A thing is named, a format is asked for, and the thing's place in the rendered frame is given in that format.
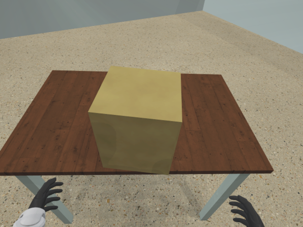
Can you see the left robot forearm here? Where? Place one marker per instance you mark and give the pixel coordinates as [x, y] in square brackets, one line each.
[33, 217]

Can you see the carton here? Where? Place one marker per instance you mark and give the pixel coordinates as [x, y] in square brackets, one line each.
[136, 118]

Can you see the robot left hand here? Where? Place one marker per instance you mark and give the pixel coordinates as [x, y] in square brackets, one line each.
[40, 200]

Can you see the table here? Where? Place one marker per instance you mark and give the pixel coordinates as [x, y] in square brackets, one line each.
[55, 136]

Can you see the robot right hand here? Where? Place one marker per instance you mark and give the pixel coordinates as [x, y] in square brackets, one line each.
[252, 219]

